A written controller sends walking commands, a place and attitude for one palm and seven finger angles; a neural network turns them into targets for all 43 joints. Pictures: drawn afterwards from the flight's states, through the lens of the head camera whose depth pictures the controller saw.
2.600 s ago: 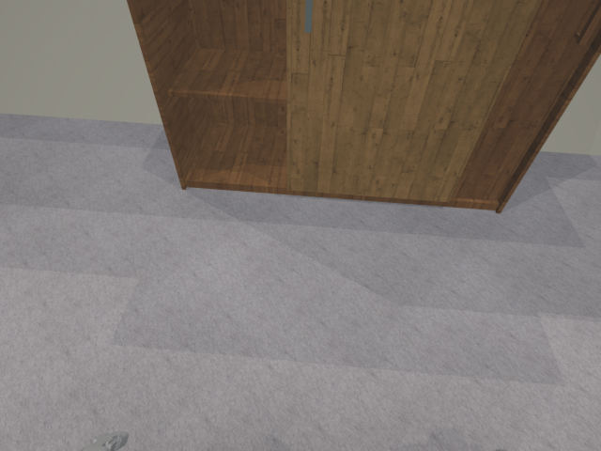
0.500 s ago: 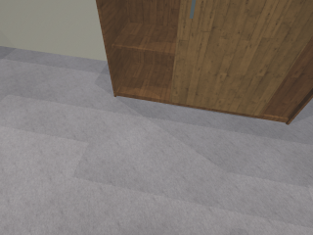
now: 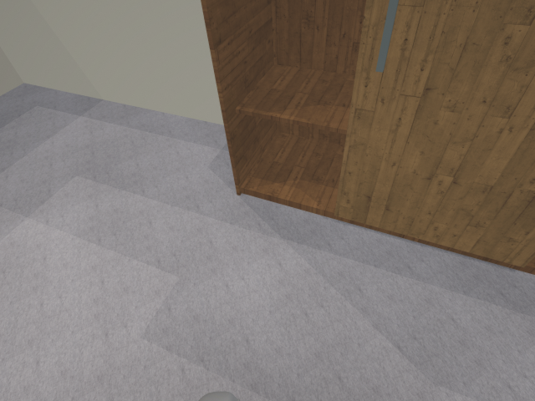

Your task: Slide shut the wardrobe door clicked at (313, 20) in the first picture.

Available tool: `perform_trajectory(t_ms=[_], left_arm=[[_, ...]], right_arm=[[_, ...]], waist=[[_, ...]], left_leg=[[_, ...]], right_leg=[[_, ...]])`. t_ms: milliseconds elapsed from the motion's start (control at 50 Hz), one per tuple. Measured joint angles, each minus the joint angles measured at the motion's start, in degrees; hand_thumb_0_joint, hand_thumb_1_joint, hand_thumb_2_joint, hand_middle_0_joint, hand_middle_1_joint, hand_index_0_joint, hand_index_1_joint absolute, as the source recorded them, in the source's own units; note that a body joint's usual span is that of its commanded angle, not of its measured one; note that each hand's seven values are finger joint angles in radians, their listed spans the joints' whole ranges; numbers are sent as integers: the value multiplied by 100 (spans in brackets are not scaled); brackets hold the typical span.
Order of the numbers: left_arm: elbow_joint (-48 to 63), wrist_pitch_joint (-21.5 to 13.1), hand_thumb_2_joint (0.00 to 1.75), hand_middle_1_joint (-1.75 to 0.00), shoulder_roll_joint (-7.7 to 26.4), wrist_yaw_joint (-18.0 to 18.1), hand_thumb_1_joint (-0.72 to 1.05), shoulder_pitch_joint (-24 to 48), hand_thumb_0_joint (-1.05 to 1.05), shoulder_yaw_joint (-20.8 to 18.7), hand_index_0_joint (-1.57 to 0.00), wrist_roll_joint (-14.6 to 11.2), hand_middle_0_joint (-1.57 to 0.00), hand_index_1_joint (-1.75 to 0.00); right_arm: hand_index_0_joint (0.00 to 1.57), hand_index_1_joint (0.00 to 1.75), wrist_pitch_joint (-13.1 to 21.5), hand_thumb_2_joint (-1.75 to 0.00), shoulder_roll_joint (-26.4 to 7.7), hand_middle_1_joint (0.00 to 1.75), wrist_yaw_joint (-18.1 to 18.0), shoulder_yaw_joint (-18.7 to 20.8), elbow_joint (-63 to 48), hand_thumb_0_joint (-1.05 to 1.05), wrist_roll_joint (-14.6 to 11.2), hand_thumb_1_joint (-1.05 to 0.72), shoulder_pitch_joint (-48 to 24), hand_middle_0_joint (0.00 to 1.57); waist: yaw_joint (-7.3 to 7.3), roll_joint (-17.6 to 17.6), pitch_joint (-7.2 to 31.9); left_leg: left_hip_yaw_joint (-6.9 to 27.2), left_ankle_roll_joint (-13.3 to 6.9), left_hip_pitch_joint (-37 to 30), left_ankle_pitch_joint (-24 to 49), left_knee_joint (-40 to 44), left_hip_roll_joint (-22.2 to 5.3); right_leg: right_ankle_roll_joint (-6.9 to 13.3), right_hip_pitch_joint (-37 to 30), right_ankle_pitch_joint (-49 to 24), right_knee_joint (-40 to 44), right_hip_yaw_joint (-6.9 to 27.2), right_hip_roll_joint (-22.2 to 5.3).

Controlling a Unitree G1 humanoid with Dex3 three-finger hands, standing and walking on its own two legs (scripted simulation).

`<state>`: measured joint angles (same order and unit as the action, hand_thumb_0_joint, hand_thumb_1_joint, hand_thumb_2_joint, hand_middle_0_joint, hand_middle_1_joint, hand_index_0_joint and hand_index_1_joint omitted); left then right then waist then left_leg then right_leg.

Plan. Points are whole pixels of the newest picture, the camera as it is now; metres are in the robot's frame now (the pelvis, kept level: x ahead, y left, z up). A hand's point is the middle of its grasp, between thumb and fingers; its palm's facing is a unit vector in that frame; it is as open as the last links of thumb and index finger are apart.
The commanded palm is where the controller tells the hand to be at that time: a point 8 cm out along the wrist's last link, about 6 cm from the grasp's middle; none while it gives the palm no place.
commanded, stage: walk to a spot facing it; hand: right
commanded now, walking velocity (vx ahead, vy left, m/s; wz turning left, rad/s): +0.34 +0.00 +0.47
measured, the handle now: (393, 8) +0.98 -0.30 +0.18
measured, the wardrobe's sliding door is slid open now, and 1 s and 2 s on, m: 0.51 0.51 0.51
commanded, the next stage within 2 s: turn to face it in 0.52 s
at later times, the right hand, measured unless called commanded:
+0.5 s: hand (326, 296) +0.37 -0.10 -0.18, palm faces -0.28 +0.95 -0.11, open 7.4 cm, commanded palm none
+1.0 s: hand (344, 253) +0.48 -0.15 -0.19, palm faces -0.16 +0.97 -0.18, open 7.4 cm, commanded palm none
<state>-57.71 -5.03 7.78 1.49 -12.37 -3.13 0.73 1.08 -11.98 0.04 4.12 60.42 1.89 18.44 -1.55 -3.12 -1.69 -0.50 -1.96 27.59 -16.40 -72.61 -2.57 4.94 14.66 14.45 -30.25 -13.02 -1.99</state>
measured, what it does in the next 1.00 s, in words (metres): walks ahead: left foot, then right foot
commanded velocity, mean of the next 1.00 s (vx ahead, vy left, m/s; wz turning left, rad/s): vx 0.17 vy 0.00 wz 0.10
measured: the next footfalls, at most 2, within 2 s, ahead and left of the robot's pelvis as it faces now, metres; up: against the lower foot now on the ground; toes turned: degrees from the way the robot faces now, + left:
left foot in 0.50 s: +0.31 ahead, +0.13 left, +0.00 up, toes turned +22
right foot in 0.88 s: +0.51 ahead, -0.05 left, +0.00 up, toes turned +9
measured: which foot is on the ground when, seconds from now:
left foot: up 0.00-0.48, down 0.50-0.90, up 0.92-1.00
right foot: down 0.00-0.50, up 0.52-0.86, down 0.88-1.00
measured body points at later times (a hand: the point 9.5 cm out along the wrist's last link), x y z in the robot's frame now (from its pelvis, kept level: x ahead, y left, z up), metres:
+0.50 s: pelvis +0.21 +0.03 -0.02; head +0.26 +0.03 +0.43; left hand +0.02 +0.18 -0.15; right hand +0.38 -0.15 -0.17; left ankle +0.27 +0.11 -0.74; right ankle +0.05 -0.06 -0.71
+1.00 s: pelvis +0.39 +0.02 -0.01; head +0.41 +0.00 +0.44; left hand +0.43 +0.26 -0.14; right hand +0.49 -0.20 -0.17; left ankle +0.28 +0.13 -0.68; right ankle +0.47 -0.05 -0.73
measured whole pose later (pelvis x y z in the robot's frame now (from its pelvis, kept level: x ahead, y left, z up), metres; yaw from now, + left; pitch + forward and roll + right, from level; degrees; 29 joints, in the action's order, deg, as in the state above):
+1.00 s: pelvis +0.39 +0.02 -0.01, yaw +13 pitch -1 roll +2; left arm -55.8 -0.4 8.0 0.1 -9.3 -0.8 1.3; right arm -0.4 -11.5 -1.8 2.7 57.8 0.5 12.9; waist -0.9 -2.1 -3.2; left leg -3.5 1.9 17.6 -32.0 -57.9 -1.8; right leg 3.1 21.4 13.5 -36.2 -4.7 -1.7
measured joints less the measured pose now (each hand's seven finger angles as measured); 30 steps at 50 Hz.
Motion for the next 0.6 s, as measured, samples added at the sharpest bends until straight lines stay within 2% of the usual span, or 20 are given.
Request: perform_trajectory(t_ms=[120, 180, 240, 340, 420, 460, 480, 500, 520, 560, 600], left_arm=[[-301, 6, 90, -30, 171, 21, 95, -682, -2, -10, -20, 9, -20, -30], [-409, 6, 90, -30, 130, 36, 94, -984, -1, 27, -20, 0, -20, -30], [-486, 10, 90, -30, 40, 41, 93, -1237, 0, 75, -20, 11, -20, -30], [-583, 36, 90, -30, -149, 38, 92, -1579, 0, 160, -20, 62, -20, -30], [-669, 108, 90, -30, -243, 22, 91, -1764, 0, 181, -20, 90, -20, -30], [-710, 167, 90, -30, -267, -4, 91, -1835, 0, 176, -20, 80, -20, -30], [-725, 204, 90, -30, -281, -26, 91, -1881, 0, 172, -20, 62, -20, -30], [-713, 245, 90, -30, -313, -59, 91, -1959, 0, 171, -20, 22, -20, -30], [-704, 303, 90, -30, -298, -81, 91, -1906, 0, 164, -20, -16, -21, -30], [-638, 408, 90, -30, -208, -76, 91, -1564, 1, 107, -20, -36, -21, -30], [-428, 454, 90, -30, -106, -66, 91, -1145, 1, 53, -20, -15, -21, -30]], right_arm=[[19, 29, -146, -90, -28, 30, 88, 101, -379, 0, 36, -92, -516, 19], [19, 29, -220, -90, 6, 30, 129, 103, -421, 0, 34, -92, -661, 19], [19, 29, -290, -90, 57, 30, 167, 73, -414, 0, 30, -92, -765, 19], [19, 29, -349, -90, 178, 30, 219, 7, -404, 0, 15, -91, -990, 19], [19, 29, -295, -90, 295, 30, 235, -54, -488, 0, 5, -91, -1222, 20], [20, 29, -192, -90, 320, 30, 234, -80, -561, 1, 9, -91, -1281, 20], [20, 30, -110, -90, 311, 30, 238, -90, -592, 0, 12, -91, -1267, 20], [20, 30, -14, -90, 264, 30, 245, -105, -635, 0, 15, -91, -1218, 20], [20, 30, 75, -90, 253, 30, 213, -94, -656, 0, -13, -91, -1189, 20], [20, 30, 128, -90, 241, 30, 124, -88, -640, 0, -103, -91, -1098, 20], [20, 30, 127, -90, 196, 30, 60, -88, -571, 0, -138, -91, -915, 20]], waist=[[89, 6, 140], [165, 45, 116], [267, 101, 39], [470, 176, -162], [583, 280, -334], [564, 324, -385], [524, 306, -381], [489, 206, -318], [403, 198, -305], [355, 257, -395], [351, 282, -377]], left_leg=[[41, 195, 1000, 974, 335, -253], [14, 259, 1161, 1212, 632, -303], [-153, 276, 1116, 1255, 1152, -326], [-528, 177, 804, 1021, 2143, -234], [-837, -64, 426, 487, 2896, 22], [-993, -224, 111, 242, 3274, 229], [-1064, -309, -147, 298, 3553, 315], [-1028, -489, -404, 503, 3797, 309], [-975, -558, -371, 419, 3602, 357], [-887, -512, -534, 64, 3401, 498], [-757, -416, -819, -12, 3644, 614]], right_leg=[[18, -722, 30, 790, -298, 158], [-23, -1027, 150, 993, -432, 178], [-79, -1318, 317, 1119, -575, 147], [-235, -1741, 666, 1191, -815, 49], [-436, -1979, 1081, 992, -1018, -143], [-550, -1972, 1365, 489, -1126, -345], [-598, -1866, 1473, -51, -1156, -480], [-620, -1577, 1337, -915, -1083, -605], [-680, -1110, 1318, -2086, -742, -709], [-701, -209, 1275, -3969, 163, -670], [-747, 542, 956, -4640, 660, -668]])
